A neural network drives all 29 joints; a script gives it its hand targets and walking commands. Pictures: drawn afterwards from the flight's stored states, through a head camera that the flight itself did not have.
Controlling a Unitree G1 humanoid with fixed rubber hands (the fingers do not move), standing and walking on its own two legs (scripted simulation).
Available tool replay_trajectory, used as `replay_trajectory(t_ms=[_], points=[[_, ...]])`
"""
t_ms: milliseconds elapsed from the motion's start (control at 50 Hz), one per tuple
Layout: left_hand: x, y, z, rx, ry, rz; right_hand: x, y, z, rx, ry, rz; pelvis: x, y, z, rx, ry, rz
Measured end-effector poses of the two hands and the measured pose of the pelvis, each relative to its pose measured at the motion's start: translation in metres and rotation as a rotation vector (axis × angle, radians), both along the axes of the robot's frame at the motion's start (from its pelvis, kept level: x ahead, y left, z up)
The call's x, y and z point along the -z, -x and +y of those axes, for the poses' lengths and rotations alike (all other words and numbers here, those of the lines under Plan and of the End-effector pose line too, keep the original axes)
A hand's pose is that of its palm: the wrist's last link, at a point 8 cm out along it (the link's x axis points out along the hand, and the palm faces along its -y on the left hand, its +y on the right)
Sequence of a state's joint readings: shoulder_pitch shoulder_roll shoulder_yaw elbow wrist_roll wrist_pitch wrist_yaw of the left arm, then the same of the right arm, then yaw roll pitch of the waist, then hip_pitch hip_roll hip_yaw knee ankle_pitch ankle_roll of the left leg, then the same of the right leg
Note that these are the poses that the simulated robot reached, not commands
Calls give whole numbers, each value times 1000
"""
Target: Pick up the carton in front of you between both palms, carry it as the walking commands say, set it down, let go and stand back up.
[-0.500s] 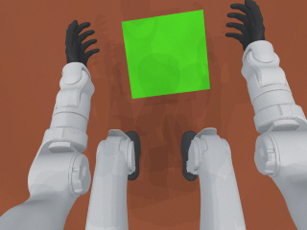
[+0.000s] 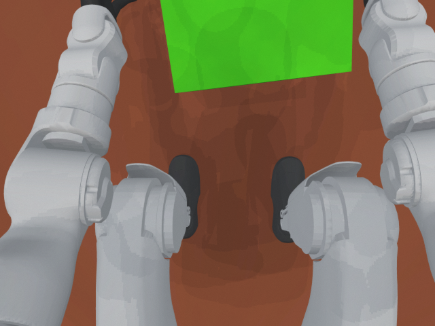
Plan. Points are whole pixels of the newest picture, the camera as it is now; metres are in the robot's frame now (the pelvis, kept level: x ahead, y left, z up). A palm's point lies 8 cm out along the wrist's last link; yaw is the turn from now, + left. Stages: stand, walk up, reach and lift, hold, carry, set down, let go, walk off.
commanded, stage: reach and lift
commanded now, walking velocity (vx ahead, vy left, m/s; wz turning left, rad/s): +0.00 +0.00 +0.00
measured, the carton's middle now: (248, 16) +0.52 -0.04 -0.24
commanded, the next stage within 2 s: none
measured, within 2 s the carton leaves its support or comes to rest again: leaves its support in 0.74 s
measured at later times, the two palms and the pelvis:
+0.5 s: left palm out of the picture +0.54 +0.12 -0.17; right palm out of the picture +0.54 -0.18 -0.17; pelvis +0.01 +0.00 +0.01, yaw -1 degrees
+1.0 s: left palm out of the picture +0.51 +0.11 -0.05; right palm out of the picture +0.51 -0.19 -0.06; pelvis +0.00 +0.01 +0.03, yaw -3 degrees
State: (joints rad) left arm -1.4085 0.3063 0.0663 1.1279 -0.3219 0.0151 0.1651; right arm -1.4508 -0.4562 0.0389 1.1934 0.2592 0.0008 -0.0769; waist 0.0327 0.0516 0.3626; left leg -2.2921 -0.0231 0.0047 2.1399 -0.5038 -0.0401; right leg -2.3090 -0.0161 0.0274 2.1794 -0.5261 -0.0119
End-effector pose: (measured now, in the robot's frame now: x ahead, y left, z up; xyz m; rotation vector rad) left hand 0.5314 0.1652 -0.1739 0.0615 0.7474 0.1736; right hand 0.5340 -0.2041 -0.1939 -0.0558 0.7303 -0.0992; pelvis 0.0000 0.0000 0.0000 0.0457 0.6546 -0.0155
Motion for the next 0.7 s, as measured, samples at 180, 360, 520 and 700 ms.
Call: replay_trajectory(t_ms=[180, 360, 520, 700], points=[[-7, -6, -12, 13, 28, -24, -19, -2, -1, 5, 9, -35, 2, -9, 0, 3, 11, -4], [-8, 4, -17, 27, 39, 0, -26, 0, 16, -18, -10, 13, -7, -10, 1, 7, 9, 30], [-8, -6, -41, 39, 48, -22, -23, -4, 25, -17, -3, -8, -8, -5, 4, 1, 14, 22], [-11, -10, -43, 21, 44, -5, -24, -8, 24, -13, -4, 12, 3, -2, 3, 16, 5, 10]])
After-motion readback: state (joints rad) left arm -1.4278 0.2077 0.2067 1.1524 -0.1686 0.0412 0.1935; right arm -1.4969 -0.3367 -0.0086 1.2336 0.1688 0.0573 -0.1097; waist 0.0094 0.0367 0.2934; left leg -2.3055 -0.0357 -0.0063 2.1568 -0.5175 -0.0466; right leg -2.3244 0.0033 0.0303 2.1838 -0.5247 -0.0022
